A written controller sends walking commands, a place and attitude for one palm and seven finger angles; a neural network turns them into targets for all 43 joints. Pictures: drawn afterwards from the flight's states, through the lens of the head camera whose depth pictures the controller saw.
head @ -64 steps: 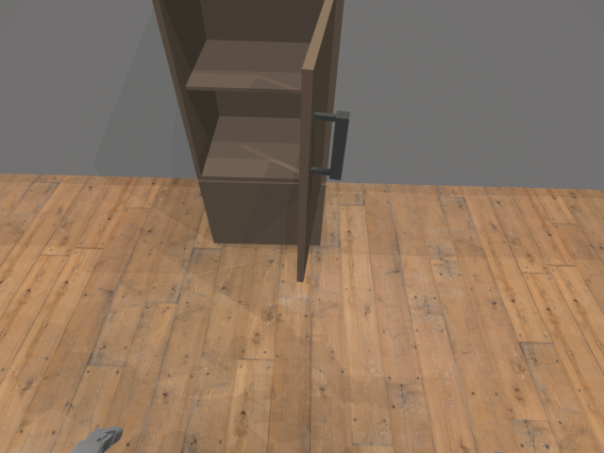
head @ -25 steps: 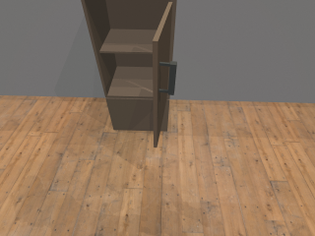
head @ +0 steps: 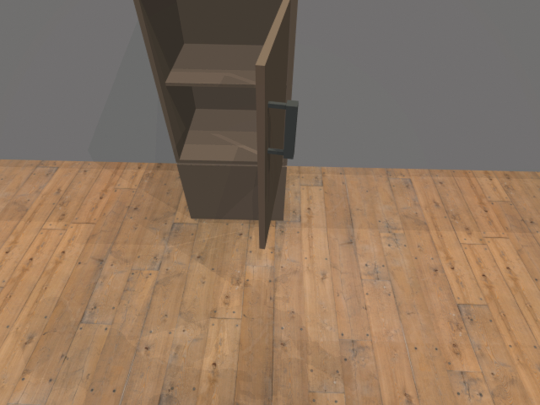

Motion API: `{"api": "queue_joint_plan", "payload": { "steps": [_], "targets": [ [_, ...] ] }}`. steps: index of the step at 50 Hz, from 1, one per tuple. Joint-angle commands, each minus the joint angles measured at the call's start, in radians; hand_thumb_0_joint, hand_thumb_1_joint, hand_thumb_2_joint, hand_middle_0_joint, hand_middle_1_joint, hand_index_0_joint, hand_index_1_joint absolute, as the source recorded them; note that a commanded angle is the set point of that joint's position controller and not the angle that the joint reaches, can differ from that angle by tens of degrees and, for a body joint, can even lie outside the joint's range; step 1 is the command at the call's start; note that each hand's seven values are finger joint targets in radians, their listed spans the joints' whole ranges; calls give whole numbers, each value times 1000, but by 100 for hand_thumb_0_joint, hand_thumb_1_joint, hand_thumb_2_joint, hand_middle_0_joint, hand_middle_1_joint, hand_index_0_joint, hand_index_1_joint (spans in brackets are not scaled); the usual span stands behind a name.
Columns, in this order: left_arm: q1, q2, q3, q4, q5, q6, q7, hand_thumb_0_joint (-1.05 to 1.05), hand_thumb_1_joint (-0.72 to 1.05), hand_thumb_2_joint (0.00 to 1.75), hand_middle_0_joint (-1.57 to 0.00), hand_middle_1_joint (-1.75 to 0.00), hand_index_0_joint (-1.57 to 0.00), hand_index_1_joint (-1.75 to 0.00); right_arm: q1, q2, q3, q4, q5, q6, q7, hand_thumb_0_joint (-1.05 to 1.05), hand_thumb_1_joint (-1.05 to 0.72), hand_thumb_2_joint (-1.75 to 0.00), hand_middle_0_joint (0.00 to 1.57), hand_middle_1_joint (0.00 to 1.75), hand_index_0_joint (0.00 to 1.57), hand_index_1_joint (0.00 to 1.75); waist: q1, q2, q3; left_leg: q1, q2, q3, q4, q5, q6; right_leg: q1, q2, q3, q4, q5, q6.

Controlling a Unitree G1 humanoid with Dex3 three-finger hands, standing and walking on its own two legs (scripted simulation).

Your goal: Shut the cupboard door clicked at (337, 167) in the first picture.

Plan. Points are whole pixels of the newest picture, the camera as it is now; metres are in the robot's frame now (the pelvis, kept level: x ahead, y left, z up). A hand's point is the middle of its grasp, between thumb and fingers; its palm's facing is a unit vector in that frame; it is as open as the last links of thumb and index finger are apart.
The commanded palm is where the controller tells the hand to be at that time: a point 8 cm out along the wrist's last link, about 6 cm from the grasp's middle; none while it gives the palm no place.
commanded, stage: look at it before walking up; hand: left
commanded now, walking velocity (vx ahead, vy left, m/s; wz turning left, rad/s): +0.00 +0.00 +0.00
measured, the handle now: (281, 130) +0.67 +0.01 +0.04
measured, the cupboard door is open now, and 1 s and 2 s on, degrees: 82 82 82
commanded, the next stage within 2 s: walk around to get in front in 0.46 s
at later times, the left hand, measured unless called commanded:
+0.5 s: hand out of the picture +0.09 +0.25 -0.15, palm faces -0.02 -0.94 -0.34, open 7.4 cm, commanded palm none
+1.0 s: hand out of the picture +0.06 +0.17 -0.18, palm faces -0.15 -0.95 -0.29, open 7.4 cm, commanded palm none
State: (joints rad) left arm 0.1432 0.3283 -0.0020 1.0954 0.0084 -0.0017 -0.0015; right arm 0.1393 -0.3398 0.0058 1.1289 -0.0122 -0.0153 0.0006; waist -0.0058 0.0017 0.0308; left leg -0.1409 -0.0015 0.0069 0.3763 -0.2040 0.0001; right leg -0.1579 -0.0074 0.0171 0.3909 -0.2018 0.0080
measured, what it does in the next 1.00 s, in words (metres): stands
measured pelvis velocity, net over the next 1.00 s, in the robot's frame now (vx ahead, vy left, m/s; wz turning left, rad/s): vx -0.02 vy -0.03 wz -0.21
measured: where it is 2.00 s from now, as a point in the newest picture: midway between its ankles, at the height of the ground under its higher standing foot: outside the picture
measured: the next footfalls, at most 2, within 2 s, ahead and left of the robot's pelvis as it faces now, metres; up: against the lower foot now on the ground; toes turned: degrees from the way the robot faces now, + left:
left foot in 1.50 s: +0.03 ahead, +0.12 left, +0.00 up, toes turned -28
right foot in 1.96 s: -0.13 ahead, -0.08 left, +0.00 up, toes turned -52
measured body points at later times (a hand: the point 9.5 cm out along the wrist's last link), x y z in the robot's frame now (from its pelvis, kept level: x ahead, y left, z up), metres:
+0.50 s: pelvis +0.01 +0.00 +0.00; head +0.01 +0.00 +0.45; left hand +0.09 +0.30 -0.13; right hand +0.10 -0.30 -0.13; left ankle +0.00 +0.12 -0.75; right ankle +0.01 -0.12 -0.75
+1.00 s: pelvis -0.02 -0.03 -0.03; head +0.01 -0.06 +0.42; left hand +0.07 +0.22 -0.16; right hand +0.01 -0.29 -0.19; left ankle -0.01 +0.12 -0.73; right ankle -0.01 -0.11 -0.75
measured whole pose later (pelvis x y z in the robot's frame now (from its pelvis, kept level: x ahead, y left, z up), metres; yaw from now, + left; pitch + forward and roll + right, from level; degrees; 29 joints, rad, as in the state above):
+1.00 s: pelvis -0.02 -0.03 -0.03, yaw -12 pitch -2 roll +2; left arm 0.25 0.21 0.04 0.97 0.02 0.05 -0.01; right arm 0.15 -0.25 -0.04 0.99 -0.02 0.05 -0.02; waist 0.02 0.04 0.11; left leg -0.31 0.09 0.11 0.84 -0.47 -0.04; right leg -0.33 0.03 -0.01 0.72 -0.33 -0.04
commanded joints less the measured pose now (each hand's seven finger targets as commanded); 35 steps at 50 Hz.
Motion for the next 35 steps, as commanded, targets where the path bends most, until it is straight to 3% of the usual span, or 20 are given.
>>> {"api": "queue_joint_plan", "payload": {
  "steps": [1,16,21,29,30,32,35],
  "targets": [
    [-46,214,39,-67,4,-28,13,0,90,90,-20,-30,-20,-30,-53,-196,-44,-67,4,-19,-13,0,-90,-90,20,30,20,30,7,-12,-57,10,119,-102,-68,100,28,0,-113,97,-74,92,-35],
    [-48,217,39,-66,5,-28,14,0,90,90,-20,-30,-20,-30,-72,-201,-42,-70,4,-20,-15,0,-90,-90,20,30,20,30,8,-15,-54,31,124,-97,-78,143,28,15,-112,92,-75,150,-32],
    [-51,220,40,-67,4,-31,15,0,90,90,-20,-30,-20,-30,-72,-203,-42,-72,5,-21,-15,0,-90,-90,20,30,20,30,5,-9,-84,52,126,-94,-73,190,26,39,-114,91,-68,205,-34],
    [-53,221,41,-68,4,-29,14,0,90,90,-20,-30,-20,-30,-78,-205,-43,-71,4,-22,-18,0,-90,-90,20,30,20,30,6,-9,-64,61,129,-86,-81,185,24,29,-112,98,-77,212,-35],
    [-52,208,41,-71,3,-23,13,0,90,90,-20,-30,-20,-30,-69,-193,-44,-73,2,-19,-20,0,-90,-90,20,30,20,30,5,-5,-55,68,131,-72,-66,185,20,9,-107,105,-67,226,-35],
    [-11,129,33,-68,3,1,17,0,90,90,-20,-30,-20,-30,-15,-102,-30,-69,0,-5,-24,0,-90,-90,20,30,20,30,0,-5,-54,66,136,-34,-25,201,6,-18,-104,110,-21,275,-26],
    [14,115,40,-97,5,24,16,0,90,90,-20,-30,-20,-30,15,-95,-44,-98,0,14,-32,0,-90,-90,20,30,20,30,-1,9,-39,57,155,-12,10,184,7,-80,-83,119,48,283,-24]
  ]
}}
